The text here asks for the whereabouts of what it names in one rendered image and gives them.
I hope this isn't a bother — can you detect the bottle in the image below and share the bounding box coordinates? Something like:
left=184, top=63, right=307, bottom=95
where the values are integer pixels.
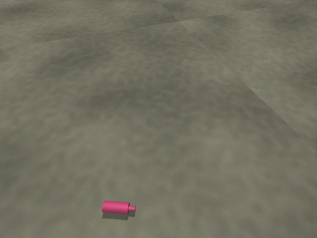
left=102, top=201, right=136, bottom=214

